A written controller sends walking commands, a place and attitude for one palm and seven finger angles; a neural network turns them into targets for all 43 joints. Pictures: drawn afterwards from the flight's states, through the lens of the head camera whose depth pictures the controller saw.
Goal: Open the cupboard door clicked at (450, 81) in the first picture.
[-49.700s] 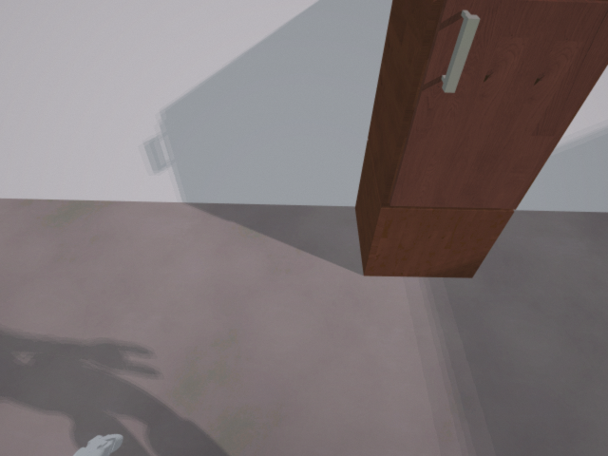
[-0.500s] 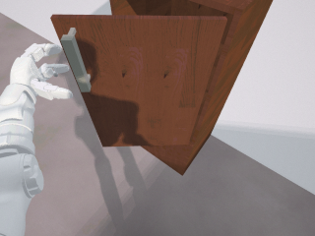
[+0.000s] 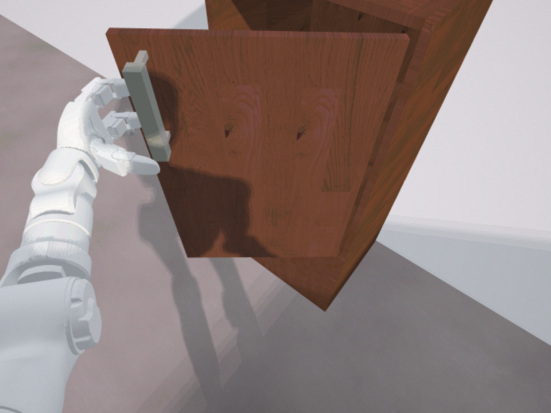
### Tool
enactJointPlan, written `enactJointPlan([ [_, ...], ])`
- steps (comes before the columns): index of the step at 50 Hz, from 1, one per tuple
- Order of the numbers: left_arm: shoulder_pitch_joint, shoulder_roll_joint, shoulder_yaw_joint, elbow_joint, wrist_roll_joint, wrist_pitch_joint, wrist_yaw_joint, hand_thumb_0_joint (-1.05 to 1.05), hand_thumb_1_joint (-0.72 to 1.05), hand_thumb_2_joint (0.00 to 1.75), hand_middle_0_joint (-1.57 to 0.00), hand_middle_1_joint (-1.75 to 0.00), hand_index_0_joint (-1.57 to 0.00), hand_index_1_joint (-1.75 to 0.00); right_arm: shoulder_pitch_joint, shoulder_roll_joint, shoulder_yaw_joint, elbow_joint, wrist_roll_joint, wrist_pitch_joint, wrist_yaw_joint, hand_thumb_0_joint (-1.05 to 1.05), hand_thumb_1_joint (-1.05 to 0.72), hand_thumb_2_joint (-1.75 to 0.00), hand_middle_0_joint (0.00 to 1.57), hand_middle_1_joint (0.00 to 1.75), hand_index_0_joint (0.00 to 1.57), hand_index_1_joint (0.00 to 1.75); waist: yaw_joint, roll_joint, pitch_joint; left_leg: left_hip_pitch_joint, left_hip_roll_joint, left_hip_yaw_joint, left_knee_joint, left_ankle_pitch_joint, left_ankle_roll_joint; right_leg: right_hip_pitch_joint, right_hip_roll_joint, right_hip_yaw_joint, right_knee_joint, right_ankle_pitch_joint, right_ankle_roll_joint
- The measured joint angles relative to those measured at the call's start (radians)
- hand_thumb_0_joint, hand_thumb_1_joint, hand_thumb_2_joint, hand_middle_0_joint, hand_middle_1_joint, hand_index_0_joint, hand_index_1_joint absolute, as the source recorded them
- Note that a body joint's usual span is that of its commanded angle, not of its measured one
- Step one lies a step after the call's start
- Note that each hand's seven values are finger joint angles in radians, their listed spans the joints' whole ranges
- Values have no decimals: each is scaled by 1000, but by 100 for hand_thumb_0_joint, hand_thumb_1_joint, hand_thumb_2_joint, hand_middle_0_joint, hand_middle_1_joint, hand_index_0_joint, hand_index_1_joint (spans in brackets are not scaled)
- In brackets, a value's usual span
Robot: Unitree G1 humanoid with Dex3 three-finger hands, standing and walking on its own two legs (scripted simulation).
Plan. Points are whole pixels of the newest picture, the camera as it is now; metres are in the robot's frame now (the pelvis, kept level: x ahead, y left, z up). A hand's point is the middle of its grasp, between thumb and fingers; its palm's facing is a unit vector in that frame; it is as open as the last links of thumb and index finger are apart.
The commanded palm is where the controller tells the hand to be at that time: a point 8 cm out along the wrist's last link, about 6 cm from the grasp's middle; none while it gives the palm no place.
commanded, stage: slide the fingers in behind the handle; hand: left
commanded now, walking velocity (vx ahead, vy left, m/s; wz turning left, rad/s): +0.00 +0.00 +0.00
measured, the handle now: (152, 109) +0.52 +0.18 +0.17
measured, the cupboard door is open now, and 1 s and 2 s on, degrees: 40 39 41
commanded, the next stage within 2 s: close the thumb around the handle in 1.24 s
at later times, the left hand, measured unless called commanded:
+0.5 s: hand (149, 134) +0.46 +0.17 +0.16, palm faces +0.02 -1.00 +0.02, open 14.0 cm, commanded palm +0.43 +0.22 +0.16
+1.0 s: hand (163, 132) +0.47 +0.15 +0.16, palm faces +0.02 -1.00 +0.01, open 14.0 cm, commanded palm +0.44 +0.20 +0.16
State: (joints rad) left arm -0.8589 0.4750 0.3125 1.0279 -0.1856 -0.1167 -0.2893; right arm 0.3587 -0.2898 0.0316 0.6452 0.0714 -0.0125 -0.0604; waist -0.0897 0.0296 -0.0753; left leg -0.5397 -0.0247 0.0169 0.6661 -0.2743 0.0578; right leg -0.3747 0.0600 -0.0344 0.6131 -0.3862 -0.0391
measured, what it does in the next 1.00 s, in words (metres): stands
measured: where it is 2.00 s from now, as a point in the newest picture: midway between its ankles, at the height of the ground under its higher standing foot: outside the picture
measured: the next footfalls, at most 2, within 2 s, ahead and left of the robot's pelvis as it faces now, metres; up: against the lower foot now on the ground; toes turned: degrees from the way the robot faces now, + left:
none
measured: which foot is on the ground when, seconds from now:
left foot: down 0.00-1.00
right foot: down 0.00-1.00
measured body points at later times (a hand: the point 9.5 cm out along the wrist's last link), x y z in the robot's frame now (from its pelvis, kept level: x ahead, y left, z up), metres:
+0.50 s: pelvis +0.00 -0.02 +0.00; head +0.03 -0.02 +0.45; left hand +0.45 +0.23 +0.16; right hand +0.06 -0.29 -0.11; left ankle +0.03 +0.08 -0.72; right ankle -0.05 -0.10 -0.72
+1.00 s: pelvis +0.00 -0.02 +0.00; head +0.03 -0.02 +0.45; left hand +0.46 +0.21 +0.17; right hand +0.05 -0.28 -0.12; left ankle +0.03 +0.08 -0.72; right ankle -0.05 -0.10 -0.72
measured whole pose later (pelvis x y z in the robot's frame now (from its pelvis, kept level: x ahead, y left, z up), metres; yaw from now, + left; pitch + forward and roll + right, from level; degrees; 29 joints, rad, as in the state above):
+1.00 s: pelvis +0.00 -0.02 +0.00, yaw +0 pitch +7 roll -1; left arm -0.84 0.39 0.27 1.00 -0.17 -0.14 -0.17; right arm 0.37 -0.27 0.03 0.68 0.07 -0.02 -0.05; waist -0.09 0.03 -0.07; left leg -0.50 -0.01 0.02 0.64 -0.27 0.04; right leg -0.35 0.07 -0.03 0.61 -0.38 -0.06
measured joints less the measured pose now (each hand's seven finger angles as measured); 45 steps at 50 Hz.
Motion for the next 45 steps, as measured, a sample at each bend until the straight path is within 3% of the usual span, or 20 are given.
enactJointPlan([
  [7, 16, -29, 6, -31, 24, -24, 61, -1, -50, 30, -30, -120, -30, -121, -7, 12, 4, -10, -7, -7, 11, 1, -91, -90, 21, 30, 20, 30, -1, 2, 2, 5, 2, 6, 1, -4, -3, 0, 1, 7, 8, -5, -3],
  [24, 57, -42, -8, -63, 3, 28, 62, -1, -50, 30, -30, -120, -30, -120, 13, 4, -5, 6, 4, 15, 6, 1, -91, -90, 21, 30, 20, 30, 5, -1, 1, 48, 12, 4, -21, 0, -17, 40, 12, 7, -12, -1, -18],
  [30, 71, -55, -9, -98, 3, -5, 76, -1, -50, 30, -30, -120, -29, -120, 3, 1, -11, 9, 2, 5, 5, 1, -91, -90, 20, 30, 20, 30, 7, -1, 5, 47, 16, 1, -25, 7, -22, 38, 16, 6, -13, 5, -22],
  [37, 17, -49, -37, -31, 6, 13, 77, -1, -50, 30, -30, -120, -29, -120, -6, 2, -6, 14, 5, 2, 3, 1, -91, -90, 20, 30, 20, 30, 1, -2, 12, 38, 15, -7, -21, 12, -24, 31, 16, -4, -10, 7, -24],
  [45, 17, -79, -34, -35, 3, -17, 116, -1, -50, 30, -29, -120, -29, -120, 3, 8, -8, 30, -3, -10, 11, 1, -91, -90, 20, 30, 20, 30, 5, 6, 12, 34, 12, -1, -26, 14, -21, 22, 12, 2, -6, 6, -21],
])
